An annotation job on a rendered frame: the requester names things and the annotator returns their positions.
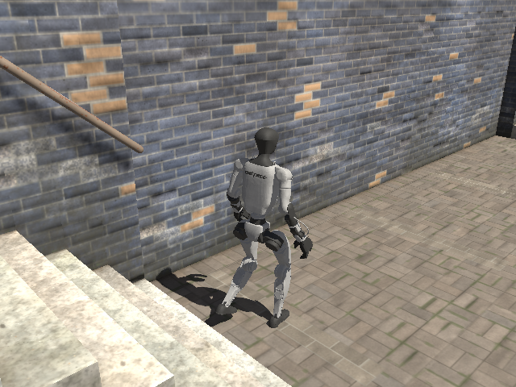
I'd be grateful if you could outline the right robot forearm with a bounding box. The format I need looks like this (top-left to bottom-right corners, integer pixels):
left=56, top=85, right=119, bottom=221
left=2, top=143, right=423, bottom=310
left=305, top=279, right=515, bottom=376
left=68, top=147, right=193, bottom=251
left=285, top=203, right=306, bottom=243

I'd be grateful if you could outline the right robot upper arm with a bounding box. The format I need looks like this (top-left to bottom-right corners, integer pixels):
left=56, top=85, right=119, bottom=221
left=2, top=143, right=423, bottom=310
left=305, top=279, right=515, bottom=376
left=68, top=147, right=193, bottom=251
left=275, top=166, right=293, bottom=214

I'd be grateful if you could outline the robot shin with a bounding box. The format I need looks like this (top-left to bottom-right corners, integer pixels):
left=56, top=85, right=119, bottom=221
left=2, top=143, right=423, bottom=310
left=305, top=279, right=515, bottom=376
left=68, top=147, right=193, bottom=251
left=273, top=268, right=291, bottom=318
left=222, top=257, right=252, bottom=307

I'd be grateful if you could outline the robot right shin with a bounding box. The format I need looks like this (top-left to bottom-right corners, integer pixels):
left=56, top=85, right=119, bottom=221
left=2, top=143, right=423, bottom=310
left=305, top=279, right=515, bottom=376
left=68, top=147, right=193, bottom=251
left=273, top=268, right=291, bottom=318

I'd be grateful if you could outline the robot right hand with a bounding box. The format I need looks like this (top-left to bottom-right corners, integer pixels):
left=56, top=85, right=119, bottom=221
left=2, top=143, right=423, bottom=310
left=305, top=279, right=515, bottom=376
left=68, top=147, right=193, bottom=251
left=293, top=236, right=313, bottom=259

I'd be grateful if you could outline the left robot upper arm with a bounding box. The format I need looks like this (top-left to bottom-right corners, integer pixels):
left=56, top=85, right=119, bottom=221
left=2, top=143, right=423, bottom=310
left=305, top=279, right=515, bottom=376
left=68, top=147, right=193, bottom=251
left=227, top=158, right=250, bottom=198

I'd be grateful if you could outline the robot left shin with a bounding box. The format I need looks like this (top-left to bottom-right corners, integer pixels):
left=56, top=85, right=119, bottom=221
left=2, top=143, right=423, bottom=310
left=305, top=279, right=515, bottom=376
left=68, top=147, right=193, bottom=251
left=222, top=257, right=252, bottom=307

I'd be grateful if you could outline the robot left hand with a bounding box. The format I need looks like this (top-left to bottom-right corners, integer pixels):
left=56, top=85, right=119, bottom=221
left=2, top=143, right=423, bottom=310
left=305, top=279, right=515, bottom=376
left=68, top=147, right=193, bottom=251
left=234, top=207, right=251, bottom=222

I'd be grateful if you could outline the left robot forearm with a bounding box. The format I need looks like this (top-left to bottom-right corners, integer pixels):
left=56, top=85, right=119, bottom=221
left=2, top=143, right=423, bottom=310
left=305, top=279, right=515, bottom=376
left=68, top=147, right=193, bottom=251
left=227, top=194, right=243, bottom=213

